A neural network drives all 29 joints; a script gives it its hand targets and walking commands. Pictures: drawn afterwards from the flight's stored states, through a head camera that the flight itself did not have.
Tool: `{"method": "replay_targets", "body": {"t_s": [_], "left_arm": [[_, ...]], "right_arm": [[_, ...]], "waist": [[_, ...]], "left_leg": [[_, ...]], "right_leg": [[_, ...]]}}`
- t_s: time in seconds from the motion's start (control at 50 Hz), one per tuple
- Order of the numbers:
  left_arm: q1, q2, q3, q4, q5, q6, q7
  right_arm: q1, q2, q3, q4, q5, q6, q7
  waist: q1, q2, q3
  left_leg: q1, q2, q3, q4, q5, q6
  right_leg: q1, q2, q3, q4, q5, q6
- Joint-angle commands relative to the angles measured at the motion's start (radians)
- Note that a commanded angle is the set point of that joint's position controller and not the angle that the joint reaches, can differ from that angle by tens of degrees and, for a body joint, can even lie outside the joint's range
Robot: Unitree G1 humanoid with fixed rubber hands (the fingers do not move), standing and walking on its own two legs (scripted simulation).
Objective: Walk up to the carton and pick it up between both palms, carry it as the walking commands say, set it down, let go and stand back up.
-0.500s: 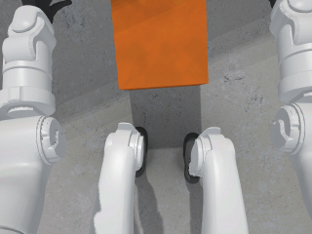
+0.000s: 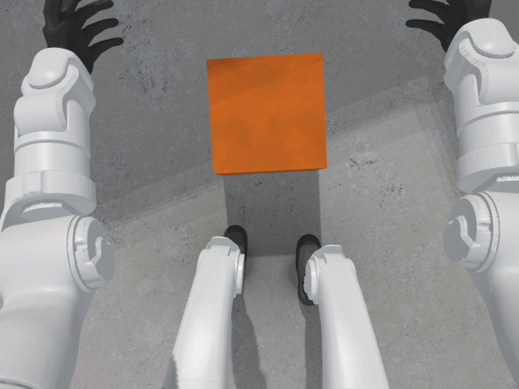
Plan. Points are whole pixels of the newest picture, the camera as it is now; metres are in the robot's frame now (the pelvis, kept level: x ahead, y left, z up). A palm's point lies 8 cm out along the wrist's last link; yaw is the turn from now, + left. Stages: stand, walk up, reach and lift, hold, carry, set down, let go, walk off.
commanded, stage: set down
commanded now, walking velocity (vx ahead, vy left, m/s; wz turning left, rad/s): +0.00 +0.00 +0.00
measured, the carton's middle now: (266, 121) +0.53 +0.04 -0.53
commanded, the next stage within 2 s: let go in 0.18 s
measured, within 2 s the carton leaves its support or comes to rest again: neither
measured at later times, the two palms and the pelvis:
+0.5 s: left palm (47, 90) +0.45 +0.27 -0.03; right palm (501, 82) +0.49 -0.20 -0.03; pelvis +0.04 +0.01 +0.08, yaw +0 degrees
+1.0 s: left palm out of the picture +0.28 +0.24 +0.08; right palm out of the picture +0.32 -0.23 +0.07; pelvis +0.09 +0.00 +0.15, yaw +1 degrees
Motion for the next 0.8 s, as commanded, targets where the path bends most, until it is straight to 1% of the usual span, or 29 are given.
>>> {"method": "replay_targets", "body": {"t_s": [0.0,0.04,0.06,0.14,0.2,0.24,0.3,0.34,0.36,0.38,0.42,0.46,0.5,0.54,0.64,0.7,0.78], "left_arm": [[-0.223,0.153,0.024,-0.118,0.011,-0.023,-0.005],[-0.210,0.138,0.029,-0.099,0.022,-0.027,-0.008],[-0.200,0.122,0.032,-0.071,0.034,-0.030,-0.011],[-0.186,0.082,0.061,-0.040,0.087,-0.047,-0.018],[-0.160,0.062,0.085,-0.028,0.126,-0.051,-0.022],[-0.119,0.058,0.095,-0.042,0.148,-0.055,-0.025],[-0.005,0.071,0.088,-0.111,0.168,-0.067,-0.029],[0.109,0.098,0.064,-0.186,0.174,-0.081,-0.044],[0.150,0.108,0.049,-0.231,0.172,-0.085,-0.051],[0.182,0.118,0.032,-0.272,0.167,-0.088,-0.057],[0.250,0.123,0.002,-0.346,0.151,-0.093,-0.062],[0.345,0.106,-0.031,-0.376,0.125,-0.099,-0.068],[0.430,0.076,-0.059,-0.366,0.096,-0.110,-0.075],[0.521,0.043,-0.082,-0.343,0.078,-0.124,-0.082],[0.719,-0.027,-0.139,-0.287,0.066,-0.163,-0.081],[0.839,-0.045,-0.166,-0.294,0.076,-0.187,-0.069],[0.986,-0.050,-0.195,-0.351,0.084,-0.213,-0.048]], "right_arm": [[-0.251,-0.149,-0.029,-0.114,-0.009,-0.025,0.008],[-0.236,-0.141,-0.038,-0.096,-0.019,-0.029,0.014],[-0.226,-0.128,-0.042,-0.068,-0.030,-0.033,0.018],[-0.215,-0.089,-0.070,-0.041,-0.065,-0.050,0.030],[-0.178,-0.073,-0.089,-0.025,-0.089,-0.052,0.027],[-0.128,-0.069,-0.106,-0.036,-0.106,-0.054,0.021],[-0.008,-0.055,-0.121,-0.114,-0.135,-0.062,0.003],[0.112,-0.030,-0.118,-0.209,-0.141,-0.068,-0.023],[0.159,-0.026,-0.107,-0.263,-0.138,-0.072,-0.034],[0.198,-0.019,-0.089,-0.313,-0.127,-0.075,-0.042],[0.275,-0.004,-0.052,-0.402,-0.094,-0.081,-0.052],[0.369,0.022,-0.013,-0.462,-0.064,-0.088,-0.052],[0.449,0.047,0.016,-0.473,-0.052,-0.101,-0.049],[0.543,0.072,0.033,-0.457,-0.053,-0.117,-0.045],[0.739,0.091,0.041,-0.382,-0.077,-0.163,-0.040],[0.850,0.099,0.041,-0.364,-0.090,-0.188,-0.039],[1.005,0.116,0.062,-0.386,-0.083,-0.216,-0.029]], "waist": [[0.026,-0.009,-1.080],[0.027,-0.010,-1.042],[0.026,-0.012,-0.988],[0.028,-0.021,-0.881],[0.022,-0.024,-0.882],[0.017,-0.018,-0.926],[0.014,-0.005,-1.066],[0.008,-0.002,-1.174],[0.006,0.004,-1.210],[0.008,0.013,-1.230],[0.013,0.027,-1.236],[0.016,0.033,-1.210],[0.013,0.035,-1.106],[0.004,0.032,-0.979],[-0.014,0.020,-0.720],[-0.021,0.020,-0.604],[-0.030,0.040,-0.491]], "left_leg": [[0.725,-0.012,0.035,-0.161,0.359,-0.034],[0.750,-0.007,0.031,-0.205,0.360,-0.033],[0.740,-0.003,0.028,-0.224,0.348,-0.034],[0.716,0.008,0.020,-0.267,0.337,-0.037],[0.729,0.006,0.021,-0.282,0.354,-0.041],[0.773,0.001,0.022,-0.291,0.392,-0.040],[0.886,-0.006,0.024,-0.296,0.496,-0.032],[0.955,-0.014,0.025,-0.301,0.596,-0.027],[0.995,-0.017,0.020,-0.307,0.641,-0.024],[1.042,-0.019,0.013,-0.314,0.679,-0.021],[1.143,-0.018,-0.007,-0.329,0.742,-0.018],[1.227,-0.015,-0.025,-0.346,0.783,-0.016],[1.250,-0.012,-0.036,-0.375,0.765,-0.017],[1.247,-0.007,-0.040,-0.415,0.708,-0.024],[1.239,0.005,-0.041,-0.525,0.516,-0.045],[1.256,0.010,-0.037,-0.585,0.428,-0.050],[1.334,0.015,-0.035,-0.649,0.382,-0.046]], "right_leg": [[0.568,0.026,-0.030,-0.167,0.253,0.018],[0.582,0.021,-0.026,-0.214,0.253,0.018],[0.567,0.016,-0.024,-0.235,0.239,0.017],[0.534,0.011,-0.023,-0.288,0.228,0.014],[0.566,0.010,-0.024,-0.315,0.254,0.014],[0.613,0.011,-0.020,-0.329,0.300,0.017],[0.724,0.013,-0.012,-0.334,0.421,0.021],[0.841,0.016,0.001,-0.347,0.544,0.025],[0.879,0.017,0.004,-0.354,0.586,0.027],[0.900,0.018,0.007,-0.364,0.607,0.028],[0.904,0.019,0.013,-0.395,0.607,0.027],[0.898,0.018,0.015,-0.427,0.585,0.023],[0.879,0.013,0.012,-0.460,0.532,0.020],[0.868,0.010,0.005,-0.497,0.468,0.017],[0.900,0.003,-0.010,-0.578,0.327,0.012],[0.967,0.000,-0.014,-0.627,0.277,0.010],[1.086,-0.002,-0.005,-0.691,0.265,0.005]]}}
